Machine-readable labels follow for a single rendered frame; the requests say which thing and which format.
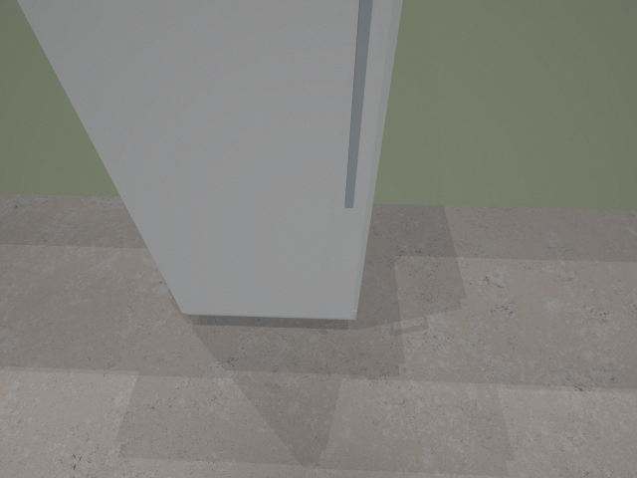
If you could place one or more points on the handle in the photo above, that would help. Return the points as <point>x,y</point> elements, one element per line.
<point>362,41</point>

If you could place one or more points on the fridge door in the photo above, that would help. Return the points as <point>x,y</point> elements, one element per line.
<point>224,126</point>

